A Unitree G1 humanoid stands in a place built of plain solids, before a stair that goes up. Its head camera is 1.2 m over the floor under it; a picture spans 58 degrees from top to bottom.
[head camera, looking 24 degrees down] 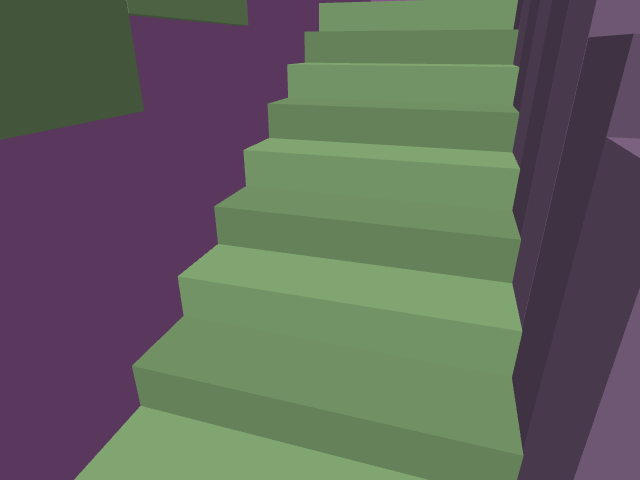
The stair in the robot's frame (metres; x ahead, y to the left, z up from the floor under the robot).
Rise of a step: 0.16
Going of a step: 0.28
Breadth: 1.10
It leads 17 degrees to the right of straight ahead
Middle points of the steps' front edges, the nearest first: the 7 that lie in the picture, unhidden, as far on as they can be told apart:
0.89 0.04 0.32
1.15 -0.04 0.48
1.42 -0.12 0.64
1.69 -0.20 0.80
1.96 -0.28 0.96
2.23 -0.36 1.12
2.49 -0.44 1.28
